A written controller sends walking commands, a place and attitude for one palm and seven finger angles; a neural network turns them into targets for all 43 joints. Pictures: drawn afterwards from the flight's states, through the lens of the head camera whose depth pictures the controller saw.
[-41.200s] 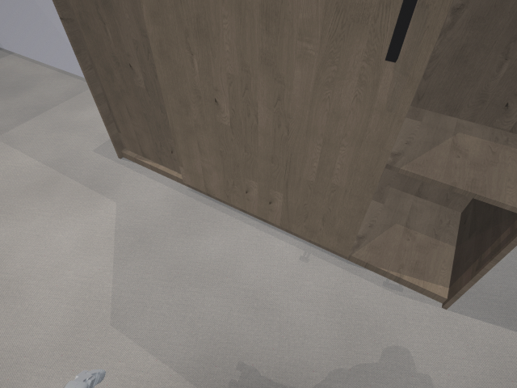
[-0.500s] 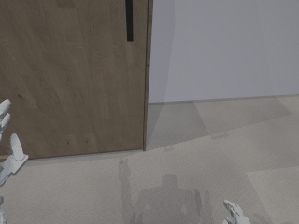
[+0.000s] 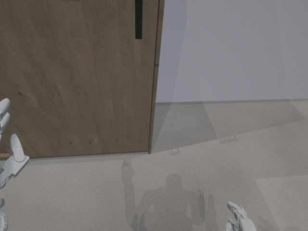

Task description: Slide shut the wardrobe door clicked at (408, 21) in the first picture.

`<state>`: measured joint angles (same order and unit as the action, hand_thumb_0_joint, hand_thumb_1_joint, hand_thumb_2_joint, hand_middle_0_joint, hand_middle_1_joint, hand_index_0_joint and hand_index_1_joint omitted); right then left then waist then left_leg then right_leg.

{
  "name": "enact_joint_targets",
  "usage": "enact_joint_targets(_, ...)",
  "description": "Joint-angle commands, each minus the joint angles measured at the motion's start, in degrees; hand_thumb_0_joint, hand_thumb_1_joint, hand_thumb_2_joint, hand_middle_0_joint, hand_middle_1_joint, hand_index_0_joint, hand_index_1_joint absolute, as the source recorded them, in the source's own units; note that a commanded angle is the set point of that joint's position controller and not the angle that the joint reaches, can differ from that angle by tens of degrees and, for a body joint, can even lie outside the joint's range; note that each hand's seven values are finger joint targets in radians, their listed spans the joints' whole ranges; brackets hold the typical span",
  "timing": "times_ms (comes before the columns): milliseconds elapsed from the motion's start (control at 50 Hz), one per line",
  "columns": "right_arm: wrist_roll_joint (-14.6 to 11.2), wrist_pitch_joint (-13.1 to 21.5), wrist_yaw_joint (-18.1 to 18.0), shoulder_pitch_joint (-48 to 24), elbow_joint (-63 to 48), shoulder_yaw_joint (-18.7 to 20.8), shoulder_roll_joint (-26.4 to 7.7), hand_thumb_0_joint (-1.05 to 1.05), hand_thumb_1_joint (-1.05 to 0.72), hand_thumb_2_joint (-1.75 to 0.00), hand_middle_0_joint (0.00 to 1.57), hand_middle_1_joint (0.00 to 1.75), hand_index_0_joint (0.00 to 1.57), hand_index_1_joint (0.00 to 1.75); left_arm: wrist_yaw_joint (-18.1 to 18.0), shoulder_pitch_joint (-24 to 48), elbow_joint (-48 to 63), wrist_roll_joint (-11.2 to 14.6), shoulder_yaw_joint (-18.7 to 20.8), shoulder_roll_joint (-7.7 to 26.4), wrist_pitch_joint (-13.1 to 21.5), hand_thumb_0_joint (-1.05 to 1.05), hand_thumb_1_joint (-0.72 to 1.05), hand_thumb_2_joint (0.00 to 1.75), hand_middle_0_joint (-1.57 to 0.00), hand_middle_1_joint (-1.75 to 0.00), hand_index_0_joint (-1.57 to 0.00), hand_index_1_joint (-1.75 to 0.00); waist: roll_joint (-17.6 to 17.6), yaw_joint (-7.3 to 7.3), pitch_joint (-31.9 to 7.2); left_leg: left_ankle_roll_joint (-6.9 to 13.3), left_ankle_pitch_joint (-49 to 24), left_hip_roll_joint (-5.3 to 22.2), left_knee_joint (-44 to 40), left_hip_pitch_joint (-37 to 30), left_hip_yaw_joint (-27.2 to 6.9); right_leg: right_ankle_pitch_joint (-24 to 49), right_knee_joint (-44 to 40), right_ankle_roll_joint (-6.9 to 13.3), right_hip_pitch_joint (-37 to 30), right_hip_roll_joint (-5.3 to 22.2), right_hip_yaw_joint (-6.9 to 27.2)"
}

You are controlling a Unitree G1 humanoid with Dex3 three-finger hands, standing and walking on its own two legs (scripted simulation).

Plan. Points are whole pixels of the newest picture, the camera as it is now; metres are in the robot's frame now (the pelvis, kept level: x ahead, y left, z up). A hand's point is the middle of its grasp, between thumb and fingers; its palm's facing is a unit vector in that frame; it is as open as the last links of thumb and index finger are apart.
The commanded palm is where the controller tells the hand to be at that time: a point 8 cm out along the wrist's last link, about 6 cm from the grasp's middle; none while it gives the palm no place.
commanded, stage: stop stepping back and stand still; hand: left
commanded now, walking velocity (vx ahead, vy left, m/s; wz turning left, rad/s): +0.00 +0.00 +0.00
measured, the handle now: (138, 5) +0.76 +0.12 +0.27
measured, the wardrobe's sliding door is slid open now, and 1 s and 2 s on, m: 0.00 0.00 0.00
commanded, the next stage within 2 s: let the arm hang, fingers relaxed in 0.26 s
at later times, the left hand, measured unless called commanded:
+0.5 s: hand (61, 197) +0.20 +0.25 -0.02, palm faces +0.12 -0.89 -0.44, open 7.4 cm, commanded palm none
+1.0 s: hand out of the picture -0.01 +0.25 -0.16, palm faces -0.02 -0.94 -0.34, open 7.3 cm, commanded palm none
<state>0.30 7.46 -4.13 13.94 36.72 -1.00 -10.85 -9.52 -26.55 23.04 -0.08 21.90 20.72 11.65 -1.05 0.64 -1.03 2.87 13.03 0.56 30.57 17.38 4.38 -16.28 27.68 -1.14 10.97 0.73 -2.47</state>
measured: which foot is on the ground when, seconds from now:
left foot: down 0.00-1.00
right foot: down 0.00-1.00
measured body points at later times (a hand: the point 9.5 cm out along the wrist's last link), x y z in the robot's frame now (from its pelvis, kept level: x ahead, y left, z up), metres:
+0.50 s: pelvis +0.00 +0.01 -0.01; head -0.01 -0.02 +0.44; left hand +0.19 +0.30 +0.01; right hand +0.17 -0.25 -0.11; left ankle +0.04 +0.08 -0.74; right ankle -0.02 -0.13 -0.74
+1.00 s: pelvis -0.02 +0.00 +0.01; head -0.01 +0.00 +0.46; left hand -0.01 +0.30 -0.13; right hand +0.02 -0.29 -0.13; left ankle +0.04 +0.08 -0.74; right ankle -0.02 -0.13 -0.74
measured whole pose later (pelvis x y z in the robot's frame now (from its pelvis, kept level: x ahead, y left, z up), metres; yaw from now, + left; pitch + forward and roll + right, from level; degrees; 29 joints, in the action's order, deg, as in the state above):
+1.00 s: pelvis -0.02 +0.00 +0.01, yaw +1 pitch -1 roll -1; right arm 1.1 -1.2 0.0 12.2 61.4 1.0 -18.6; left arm 0.0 -13.9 -63.6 -1.2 0.4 19.5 -0.4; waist 1.5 0.0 2.4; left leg 2.9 8.4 -0.3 25.1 15.8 3.7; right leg -12.8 23.6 -0.6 9.7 1.2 -3.4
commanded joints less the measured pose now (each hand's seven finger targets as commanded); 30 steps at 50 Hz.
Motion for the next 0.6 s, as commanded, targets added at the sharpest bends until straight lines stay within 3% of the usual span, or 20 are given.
enact_joint_targets(0,-0.3,3.3,-0.1,-5.0,-9.0,2.7,-7.2,0.00,-0.90,-0.90,0.20,0.30,0.20,0.30,-0.5,-0.4,14.2,0.8,7.0,10.7,4.3,0.00,0.90,0.90,-0.20,-0.30,-0.20,-0.30,5.7,0.27,-5.8,-1.4,-7.9,6.3,-7.2,-1.0,-7.0,12.4,-3.3,1.4,-4.1,2.2,2.9)
enact_joint_targets(40,-0.4,2.9,0.1,-5.0,-9.3,2.9,-7.4,0.00,-0.90,-0.90,0.20,0.30,0.20,0.30,-0.5,-2.5,14.7,1.3,7.7,11.0,4.1,0.00,0.90,0.90,-0.20,-0.30,-0.20,-0.30,5.6,0.06,-8.3,-1.8,-14.2,6.1,-4.6,-3.3,-5.9,17.5,-3.0,1.6,-4.2,2.9,3.7)
enact_joint_targets(120,-0.8,2.0,0.0,-5.1,-10.0,2.9,-7.4,0.00,-0.90,-0.90,0.20,0.30,0.20,0.30,-0.3,-4.3,14.4,2.0,8.1,11.2,3.4,0.00,0.90,0.90,-0.20,-0.30,-0.20,-0.30,4.5,-0.20,-8.9,-2.2,-18.5,6.1,-3.6,-4.4,-5.3,21.2,-2.5,1.5,-3.6,3.1,3.8)
enact_joint_targets(220,-0.9,1.2,-0.6,-5.5,-10.5,2.8,-7.5,0.00,-0.90,-0.90,0.20,0.30,0.20,0.30,-0.3,-2.6,14.7,2.3,8.1,11.8,2.9,0.00,0.90,0.90,-0.20,-0.30,-0.20,-0.30,4.2,-0.14,-8.6,-2.0,-18.9,6.5,-4.3,-5.0,-5.5,20.2,-2.2,1.0,-3.1,2.8,3.0)
enact_joint_targets(320,-0.8,1.2,-0.9,-5.9,-10.4,2.7,-7.6,0.00,-0.90,-0.90,0.20,0.30,0.20,0.30,-0.4,-0.5,14.6,2.0,6.8,11.2,2.5,0.00,0.90,0.90,-0.20,-0.30,-0.20,-0.30,4.7,-0.07,-6.6,-1.8,-13.0,6.1,-5.1,-3.6,-5.5,16.3,-3.8,1.1,-1.9,3.0,3.9)
enact_joint_targets(340,-0.9,3.0,4.7,-10.3,2.1,5.1,-18.7,0.00,-0.90,-0.90,0.20,0.30,0.20,0.30,7.6,1.9,-29.4,-1.1,-16.5,2.9,-6.2,0.00,0.90,0.90,-0.20,-0.30,-0.20,-0.30,3.9,-2.47,-1.9,-1.5,-19.9,6.6,3.5,-0.9,-5.5,21.6,2.1,1.8,4.8,7.8,1.2)
enact_joint_targets(360,-1.3,-0.9,4.7,-6.1,1.3,5.3,-16.3,0.00,-0.90,-0.90,0.20,0.30,0.20,0.30,8.6,3.7,-30.3,-0.6,-15.4,3.0,-10.5,0.00,0.90,0.90,-0.20,-0.30,-0.20,-0.30,5.2,-2.17,-5.9,-2.1,-17.3,7.2,1.5,-3.5,-5.3,15.8,0.0,2.1,5.5,7.7,4.2)
enact_joint_targets(380,-1.0,-2.0,4.5,-5.7,0.7,5.2,-16.1,0.00,-0.90,-0.90,0.20,0.30,0.20,0.30,8.9,4.6,-30.2,-0.9,-15.7,2.3,-11.5,0.00,0.90,0.90,-0.20,-0.30,-0.20,-0.30,4.9,-2.10,-3.8,-1.7,-14.9,7.8,1.0,-3.1,-5.9,9.6,-0.1,1.7,7.7,6.4,3.2)
enact_joint_targets(400,-0.6,-2.7,4.5,-5.5,1.3,4.6,-16.2,0.00,-0.90,-0.90,0.20,0.30,0.20,0.30,9.1,6.0,-32.7,-0.8,-15.8,2.4,-11.3,0.00,0.90,0.90,-0.20,-0.30,-0.20,-0.30,4.3,-1.50,-4.5,-0.3,-12.5,8.6,-0.5,-0.4,-7.8,5.0,1.6,1.7,6.9,5.3,1.8)
enact_joint_targets(440,0.2,-4.0,4.5,-7.2,1.6,3.9,-17.2,0.00,-0.90,-0.90,0.20,0.30,0.20,0.30,9.4,9.1,-38.5,-1.2,-16.5,3.9,-11.1,0.00,0.90,0.90,-0.20,-0.30,-0.20,-0.30,-1.0,-0.59,-1.8,1.1,-8.5,8.6,-3.7,4.3,-10.8,1.3,2.4,2.0,4.4,3.8,1.5)
enact_joint_targets(480,0.7,-4.8,4.6,-7.7,3.1,3.6,-17.6,0.00,-0.90,-0.90,0.20,0.30,0.20,0.30,9.5,11.7,-45.2,-1.5,-17.3,5.1,-11.0,0.00,0.90,0.90,-0.20,-0.30,-0.20,-0.30,-7.6,-0.55,-0.7,0.8,-5.8,7.4,-4.5,3.8,-11.1,0.8,0.3,2.9,4.4,4.9,3.1)
enact_joint_targets(500,0.8,-5.3,4.7,-7.2,3.8,3.6,-17.4,0.00,-0.90,-0.90,0.20,0.30,0.20,0.30,9.4,12.8,-48.3,-1.5,-17.8,5.3,-11.0,0.00,0.90,0.90,-0.20,-0.30,-0.20,-0.30,-8.6,-0.72,-0.6,0.7,-4.5,6.5,-4.4,3.1,-10.9,0.1,-0.6,3.4,4.8,5.6,4.4)
enact_joint_targets(560,1.3,-6.4,4.8,-6.6,6.9,3.3,-16.5,0.00,-0.90,-0.90,0.20,0.30,0.20,0.30,9.2,14.7,-57.4,-1.4,-19.1,5.6,-11.1,0.00,0.90,0.90,-0.20,-0.30,-0.20,-0.30,-7.2,-1.23,-0.1,0.1,-1.9,4.4,-4.4,-0.1,-9.4,-2.1,-3.6,4.2,6.5,6.9,7.0)
enact_joint_targets(580,1.3,-6.6,4.9,-6.3,7.6,3.1,-16.6,0.00,-0.90,-0.90,0.20,0.30,0.20,0.30,9.0,14.8,-59.6,-1.3,-19.4,5.9,-11.1,0.00,0.90,0.90,-0.20,-0.30,-0.20,-0.30,-4.2,-1.35,-0.6,-0.1,-2.2,4.3,-4.8,-1.1,-9.1,-2.6,-4.0,4.1,5.9,6.8,6.8)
